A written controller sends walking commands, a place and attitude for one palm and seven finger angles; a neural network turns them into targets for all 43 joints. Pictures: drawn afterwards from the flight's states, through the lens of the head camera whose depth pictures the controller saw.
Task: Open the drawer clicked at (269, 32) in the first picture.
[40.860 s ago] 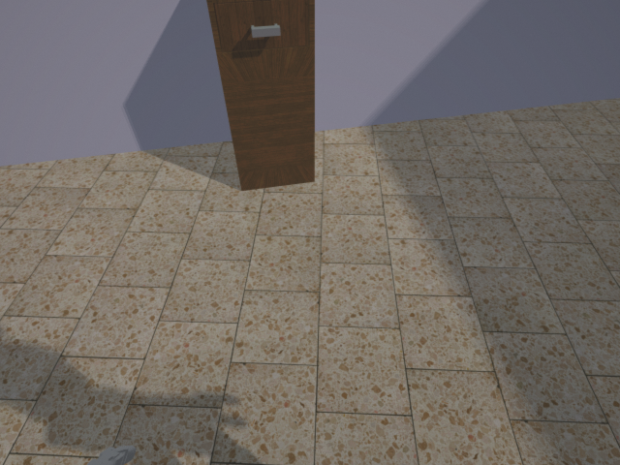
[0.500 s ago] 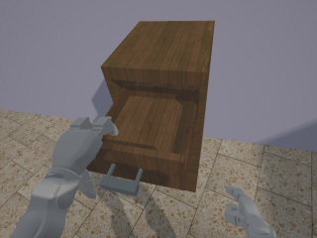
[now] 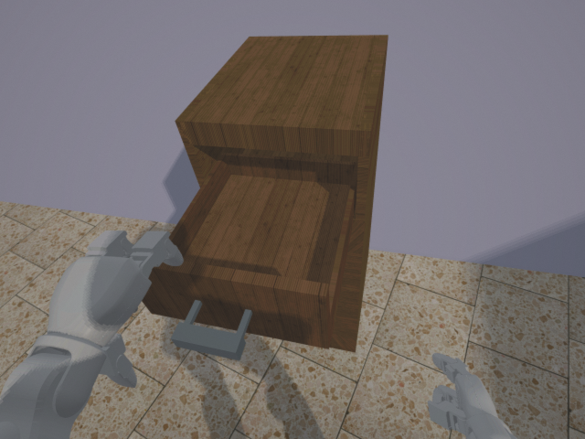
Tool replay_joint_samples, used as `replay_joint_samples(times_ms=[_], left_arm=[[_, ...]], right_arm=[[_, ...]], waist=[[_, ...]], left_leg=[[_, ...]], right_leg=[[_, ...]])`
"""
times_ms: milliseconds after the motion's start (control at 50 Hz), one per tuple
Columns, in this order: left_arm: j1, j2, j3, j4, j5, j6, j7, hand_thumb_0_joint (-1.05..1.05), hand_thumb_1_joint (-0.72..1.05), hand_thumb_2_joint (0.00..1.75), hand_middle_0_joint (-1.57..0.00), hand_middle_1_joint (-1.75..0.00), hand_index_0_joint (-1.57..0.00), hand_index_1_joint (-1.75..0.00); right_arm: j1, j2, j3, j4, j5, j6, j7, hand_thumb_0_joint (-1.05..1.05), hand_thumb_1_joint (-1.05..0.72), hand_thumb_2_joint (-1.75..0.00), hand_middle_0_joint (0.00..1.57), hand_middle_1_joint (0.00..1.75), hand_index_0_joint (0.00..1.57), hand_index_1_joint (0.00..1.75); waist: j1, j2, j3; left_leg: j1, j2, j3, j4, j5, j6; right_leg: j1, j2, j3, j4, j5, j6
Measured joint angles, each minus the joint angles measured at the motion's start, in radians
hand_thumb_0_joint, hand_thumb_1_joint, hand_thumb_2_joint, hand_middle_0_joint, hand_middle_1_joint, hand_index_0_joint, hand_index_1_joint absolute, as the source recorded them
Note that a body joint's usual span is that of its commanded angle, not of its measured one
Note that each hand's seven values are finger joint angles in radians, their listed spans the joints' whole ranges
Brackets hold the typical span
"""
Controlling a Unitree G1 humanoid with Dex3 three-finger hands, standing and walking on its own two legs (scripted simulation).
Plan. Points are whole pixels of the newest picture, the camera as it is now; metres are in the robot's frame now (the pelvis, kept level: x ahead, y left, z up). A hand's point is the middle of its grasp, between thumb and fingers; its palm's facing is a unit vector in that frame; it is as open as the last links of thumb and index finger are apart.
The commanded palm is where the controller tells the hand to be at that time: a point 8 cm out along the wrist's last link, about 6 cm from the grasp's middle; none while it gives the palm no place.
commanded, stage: draw the hand back to the body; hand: left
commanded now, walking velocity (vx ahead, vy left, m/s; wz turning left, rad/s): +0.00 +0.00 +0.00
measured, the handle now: (215, 326) +0.27 +0.17 -0.01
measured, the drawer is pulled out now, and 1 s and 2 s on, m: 0.30 0.30 0.30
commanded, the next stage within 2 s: step back with the hand held close in 1.08 s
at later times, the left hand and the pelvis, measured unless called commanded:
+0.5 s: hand (103, 290) +0.21 +0.23 +0.18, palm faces +0.41 -0.84 -0.36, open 12.0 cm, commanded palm +0.15 +0.27 +0.18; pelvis +0.02 +0.00 +0.00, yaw +2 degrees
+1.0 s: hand (85, 308) +0.19 +0.25 +0.17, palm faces +0.44 -0.81 -0.38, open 7.8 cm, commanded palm +0.14 +0.29 +0.18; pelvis +0.02 +0.01 +0.00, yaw +2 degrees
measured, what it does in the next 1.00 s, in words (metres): stands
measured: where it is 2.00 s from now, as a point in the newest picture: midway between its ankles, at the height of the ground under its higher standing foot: outside the picture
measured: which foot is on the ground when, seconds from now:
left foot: down 0.00-1.00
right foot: down 0.00-1.00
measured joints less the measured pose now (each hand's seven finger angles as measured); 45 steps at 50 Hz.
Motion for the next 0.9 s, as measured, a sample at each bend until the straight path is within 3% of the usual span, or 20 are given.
replay_joint_samples(times_ms=[100,140,180,220,280,380,500,700,900], left_arm=[[0.038,0.022,0.075,-0.006,-0.032,-0.001,0.017,0.0,-0.49,0.31,-0.32,-1.2,-0.32,-1.2],[0.049,-0.048,0.13,-0.002,-0.363,-0.029,0.024,-0.01,-0.48,0.31,-0.32,-1.2,-0.32,-1.2],[0.077,-0.143,0.167,-0.005,-0.589,-0.07,0.047,-0.01,-0.47,0.31,-0.31,-1.19,-0.32,-1.19],[0.107,-0.217,0.17,-0.027,-0.723,-0.095,0.066,-0.01,-0.44,0.32,-0.31,-1.17,-0.32,-1.17],[0.141,-0.263,0.157,-0.071,-0.812,-0.129,0.094,-0.01,-0.38,0.35,-0.31,-1.13,-0.31,-1.13],[0.147,-0.248,0.197,-0.093,-0.859,-0.168,0.12,-0.01,-0.25,0.41,-0.3,-1.04,-0.3,-1.04],[0.117,-0.246,0.25,-0.052,-0.882,-0.186,0.12,-0.01,-0.06,0.49,-0.28,-0.92,-0.28,-0.92],[0.195,-0.236,0.26,-0.06,-0.885,-0.182,0.101,0.0,0.28,0.64,-0.25,-0.7,-0.26,-0.69],[0.181,-0.243,0.297,-0.041,-0.889,-0.174,0.113,0.0,0.63,0.79,-0.23,-0.47,-0.23,-0.47]], right_arm=[[0.004,-0.003,-0.01,0.002,0.005,0.0,0.003,0.01,-0.9,-0.9,0.2,0.3,0.2,0.3],[0.005,0.007,-0.02,-0.002,0.007,-0.039,-0.012,0.01,-0.9,-0.9,0.2,0.3,0.2,0.3],[0.013,0.028,-0.018,-0.006,0.005,-0.102,-0.033,0.01,-0.91,-0.9,0.2,0.3,0.2,0.3],[0.039,0.049,-0.014,-0.012,-0.002,-0.159,-0.053,0.01,-0.91,-0.9,0.2,0.3,0.2,0.3],[0.085,0.069,-0.006,0.001,-0.017,-0.234,-0.071,0.01,-0.9,-0.9,0.2,0.3,0.2,0.3],[0.129,0.077,-0.003,0.043,-0.025,-0.297,-0.077,0.01,-0.9,-0.9,0.2,0.3,0.2,0.3],[0.118,0.07,-0.011,0.072,-0.024,-0.314,-0.067,0.01,-0.9,-0.9,0.2,0.3,0.2,0.3],[0.102,0.069,-0.031,0.072,-0.021,-0.317,-0.064,0.01,-0.9,-0.9,0.2,0.3,0.2,0.3],[0.09,0.068,-0.032,0.072,-0.018,-0.313,-0.068,0.01,-0.9,-0.9,0.2,0.3,0.2,0.3]], waist=[[0.0,0.002,-0.005],[-0.018,0.004,0.018],[-0.035,-0.01,0.038],[-0.044,-0.031,0.048],[-0.045,-0.06,0.043],[-0.044,-0.072,0.025],[-0.047,-0.059,0.03],[-0.045,-0.056,0.018],[-0.031,-0.053,0.014]], left_leg=[[-0.002,0.001,-0.002,0.012,-0.008,-0.001],[0.007,0.0,-0.011,0.018,-0.01,0.001],[0.015,0.002,-0.014,0.024,-0.014,0.0],[0.024,0.005,-0.017,0.024,-0.018,-0.002],[0.04,0.009,-0.025,0.019,-0.023,-0.006],[0.064,0.012,-0.036,0.013,-0.031,-0.008],[0.065,0.008,-0.031,0.001,-0.027,-0.003],[0.057,0.005,-0.021,-0.012,-0.024,0.002],[0.055,0.0,-0.029,-0.013,-0.019,0.004]], right_leg=[[0.0,0.001,-0.002,0.009,-0.007,-0.001],[0.016,-0.001,-0.011,0.008,-0.008,0.0],[0.025,0.0,-0.014,0.011,-0.012,-0.001],[0.036,0.003,-0.018,0.009,-0.015,-0.003],[0.054,0.005,-0.026,0.005,-0.023,-0.006],[0.084,0.007,-0.037,-0.007,-0.032,-0.007],[0.083,0.003,-0.032,-0.017,-0.028,-0.002],[0.07,0.001,-0.022,-0.025,-0.025,0.003],[0.074,-0.005,-0.03,-0.032,-0.021,0.006]])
